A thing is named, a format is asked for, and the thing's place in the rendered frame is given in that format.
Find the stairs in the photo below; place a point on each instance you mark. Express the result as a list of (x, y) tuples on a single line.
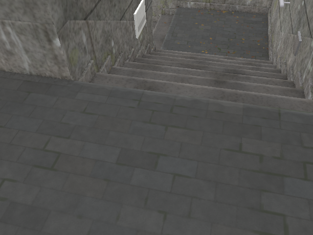
[(160, 29), (232, 79)]

